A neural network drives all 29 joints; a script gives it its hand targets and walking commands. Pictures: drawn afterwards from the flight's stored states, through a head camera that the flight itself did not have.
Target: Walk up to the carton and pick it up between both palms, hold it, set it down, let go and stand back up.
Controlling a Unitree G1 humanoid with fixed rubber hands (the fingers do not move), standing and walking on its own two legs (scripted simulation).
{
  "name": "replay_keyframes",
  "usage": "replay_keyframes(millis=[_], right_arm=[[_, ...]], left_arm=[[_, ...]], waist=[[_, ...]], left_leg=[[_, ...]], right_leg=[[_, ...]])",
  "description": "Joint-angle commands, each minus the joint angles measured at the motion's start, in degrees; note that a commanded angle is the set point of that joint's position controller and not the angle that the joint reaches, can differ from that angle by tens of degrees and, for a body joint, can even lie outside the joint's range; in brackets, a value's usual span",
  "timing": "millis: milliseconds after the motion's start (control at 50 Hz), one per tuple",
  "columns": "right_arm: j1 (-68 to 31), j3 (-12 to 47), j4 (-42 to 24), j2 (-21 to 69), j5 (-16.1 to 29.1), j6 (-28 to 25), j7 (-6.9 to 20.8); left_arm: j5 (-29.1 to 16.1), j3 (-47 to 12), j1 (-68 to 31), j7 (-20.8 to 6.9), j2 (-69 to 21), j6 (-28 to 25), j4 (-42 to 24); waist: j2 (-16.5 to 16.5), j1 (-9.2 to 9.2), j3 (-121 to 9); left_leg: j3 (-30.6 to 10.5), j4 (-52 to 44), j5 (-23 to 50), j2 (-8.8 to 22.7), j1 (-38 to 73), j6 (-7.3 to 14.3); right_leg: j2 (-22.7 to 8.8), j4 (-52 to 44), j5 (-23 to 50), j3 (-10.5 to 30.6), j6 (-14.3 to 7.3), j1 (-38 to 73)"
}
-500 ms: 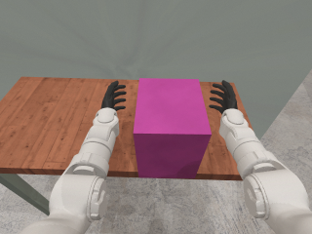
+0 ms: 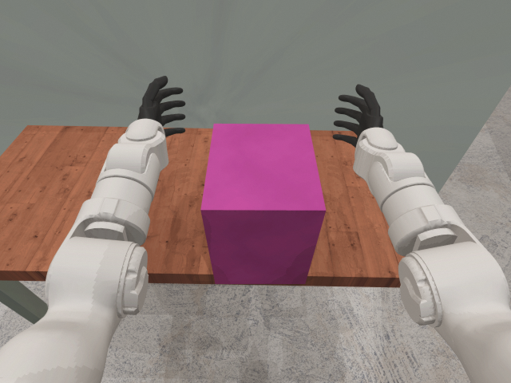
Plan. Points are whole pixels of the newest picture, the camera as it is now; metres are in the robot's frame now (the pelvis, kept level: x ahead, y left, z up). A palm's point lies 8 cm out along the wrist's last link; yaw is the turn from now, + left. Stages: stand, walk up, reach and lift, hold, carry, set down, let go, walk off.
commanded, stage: set down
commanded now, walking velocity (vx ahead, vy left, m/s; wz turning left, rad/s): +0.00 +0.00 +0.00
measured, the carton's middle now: (260, 206) +0.41 +0.00 +0.06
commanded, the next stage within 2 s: none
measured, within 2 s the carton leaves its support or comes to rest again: neither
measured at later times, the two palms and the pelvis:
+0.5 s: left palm (140, 195) +0.38 +0.18 +0.13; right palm (382, 195) +0.36 -0.18 +0.13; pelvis -0.01 +0.01 +0.00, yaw -1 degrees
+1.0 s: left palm (129, 246) +0.32 +0.20 +0.09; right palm (389, 244) +0.30 -0.18 +0.10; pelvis +0.01 +0.01 +0.00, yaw -1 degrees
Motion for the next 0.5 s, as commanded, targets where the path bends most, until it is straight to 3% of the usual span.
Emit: replay_keyframes(millis=[0, 100, 180, 240, 300, 380, 480], right_arm=[[-26.2, -0.4, -12.7, -11.5, 2.2, -0.2, -1.2], [-18.2, 3.1, -12.9, -11.8, 6.3, 1.4, -1.6], [-9.5, 5.5, -16.7, -10.0, 8.3, 1.9, -1.4], [-3.7, 5.4, -23.3, -8.5, 8.2, 1.5, -0.9], [-2.2, 3.0, -32.3, -7.9, 6.5, 0.6, -0.3], [-4.3, -1.0, -43.7, -7.7, 2.5, -0.5, 0.5], [-0.1, -2.6, -48.6, -6.4, -0.8, 0.7, 1.4]], left_arm=[[1.3, 2.3, -26.2, -1.7, 7.7, 3.0, -17.0], [3.8, 3.9, -15.4, -4.2, 5.5, 7.9, -22.1], [6.2, 5.6, -4.6, -5.8, 4.0, 10.1, -27.7], [7.7, 7.2, 1.3, -6.5, 3.4, 10.5, -35.0], [7.7, 8.6, 1.9, -5.8, 4.1, 10.6, -44.9], [4.3, 6.9, -0.6, -3.6, 4.5, 10.5, -55.1], [1.1, 4.4, 2.3, -1.6, 4.0, 11.0, -57.4]], waist=[[4.6, -2.16, -35.1], [5.1, -2.71, -26.2], [3.4, -1.32, -18.3], [2.7, -0.14, -14.9], [3.3, 0.32, -14.3], [4.2, 0.09, -18.7], [3.2, 0.29, -24.2]], left_leg=[[-0.6, 0.2, 14.9, -2.7, 13.9, -2.5], [-0.8, -0.3, 20.1, -2.5, 20.9, -2.9], [-0.9, -1.8, 21.1, -2.1, 22.8, -2.2], [-0.8, -2.6, 20.6, -2.2, 23.1, -1.8], [-0.5, -2.4, 18.6, -2.5, 23.3, -1.8], [0.5, -1.9, 11.3, -2.4, 22.2, -1.3], [0.8, -3.0, 1.9, -1.8, 18.9, 0.7]], right_leg=[[-0.3, 1.0, 27.3, 3.0, 6.7, 24.2], [0.8, -0.8, 29.9, 1.4, 7.0, 25.0], [1.4, -1.9, 28.2, 1.3, 6.1, 25.9], [1.6, -2.1, 25.5, 1.6, 5.2, 25.9], [1.8, -2.3, 20.4, 1.7, 4.9, 23.3], [1.4, -1.7, 12.1, 1.8, 4.5, 18.1], [-0.1, -0.8, 5.1, 3.1, 4.3, 17.5]])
